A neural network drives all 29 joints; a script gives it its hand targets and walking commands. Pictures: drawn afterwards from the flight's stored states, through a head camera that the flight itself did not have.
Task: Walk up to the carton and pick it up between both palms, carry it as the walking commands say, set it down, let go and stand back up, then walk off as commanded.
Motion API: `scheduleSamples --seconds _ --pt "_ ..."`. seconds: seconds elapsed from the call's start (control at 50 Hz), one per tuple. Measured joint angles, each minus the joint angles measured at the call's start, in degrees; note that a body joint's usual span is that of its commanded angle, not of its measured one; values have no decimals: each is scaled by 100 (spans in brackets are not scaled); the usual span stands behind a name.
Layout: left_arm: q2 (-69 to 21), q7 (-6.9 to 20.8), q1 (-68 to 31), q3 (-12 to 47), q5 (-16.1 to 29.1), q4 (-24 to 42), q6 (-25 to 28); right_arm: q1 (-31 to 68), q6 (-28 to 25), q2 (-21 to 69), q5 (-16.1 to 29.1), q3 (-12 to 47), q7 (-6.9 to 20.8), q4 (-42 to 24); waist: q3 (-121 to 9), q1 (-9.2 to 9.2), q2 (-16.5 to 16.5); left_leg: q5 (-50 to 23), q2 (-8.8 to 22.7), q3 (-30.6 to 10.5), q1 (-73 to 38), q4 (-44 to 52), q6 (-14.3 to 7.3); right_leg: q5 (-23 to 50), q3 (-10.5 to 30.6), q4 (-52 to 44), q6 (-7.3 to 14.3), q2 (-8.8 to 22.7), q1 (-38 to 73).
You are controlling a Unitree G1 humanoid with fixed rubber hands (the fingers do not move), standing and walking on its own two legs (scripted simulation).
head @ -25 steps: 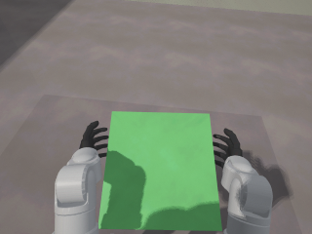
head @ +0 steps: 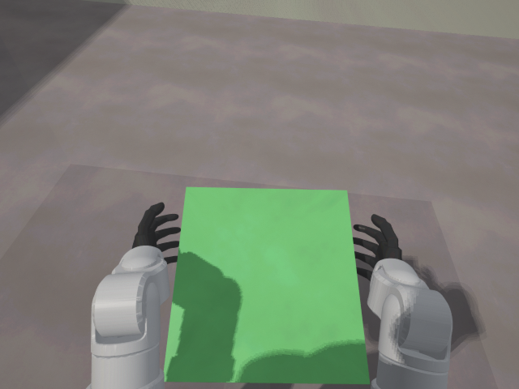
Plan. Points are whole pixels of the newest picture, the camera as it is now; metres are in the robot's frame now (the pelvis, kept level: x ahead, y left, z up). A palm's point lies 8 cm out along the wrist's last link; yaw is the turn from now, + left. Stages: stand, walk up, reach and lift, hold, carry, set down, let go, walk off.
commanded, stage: carry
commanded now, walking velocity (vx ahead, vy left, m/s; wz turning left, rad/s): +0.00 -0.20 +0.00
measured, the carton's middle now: (264, 283) +0.28 +0.00 +0.00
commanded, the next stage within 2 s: none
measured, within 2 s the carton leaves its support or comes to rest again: neither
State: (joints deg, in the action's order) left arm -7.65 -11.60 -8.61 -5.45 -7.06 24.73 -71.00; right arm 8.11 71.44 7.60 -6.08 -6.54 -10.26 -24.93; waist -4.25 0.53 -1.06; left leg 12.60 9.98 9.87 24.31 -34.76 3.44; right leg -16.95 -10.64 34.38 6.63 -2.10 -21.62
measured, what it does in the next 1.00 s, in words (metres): stands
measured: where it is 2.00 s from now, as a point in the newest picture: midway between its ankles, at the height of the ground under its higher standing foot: outside the picture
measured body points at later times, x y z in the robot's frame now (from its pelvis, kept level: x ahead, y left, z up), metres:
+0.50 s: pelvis +0.00 +0.00 +0.00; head +0.00 +0.01 +0.45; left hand +0.28 +0.16 +0.09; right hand +0.27 -0.17 +0.09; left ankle +0.05 +0.16 -0.72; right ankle +0.02 -0.04 -0.72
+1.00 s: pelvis +0.00 +0.01 +0.00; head +0.00 +0.02 +0.45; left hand +0.28 +0.18 +0.10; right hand +0.27 -0.15 +0.09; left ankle +0.04 +0.16 -0.72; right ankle +0.02 -0.04 -0.72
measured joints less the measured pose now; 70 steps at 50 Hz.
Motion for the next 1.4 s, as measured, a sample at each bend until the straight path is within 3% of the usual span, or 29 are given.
scheduleSamples --seconds 0.86,1.4 --pt "-1 11 -7 29 -21 -80 37 -24 -18 -3 10 -29 -7 29 -38 21 49 15 47 90 -32 4 -17 7 -163 -70 -26 84 68" --pt "-9 113 -90 -78 -145 -495 103 74 -86 7 -118 -34 42 467 -288 -33 60 -87 -421 299 -567 664 -341 151 -16 -504 -415 460 474"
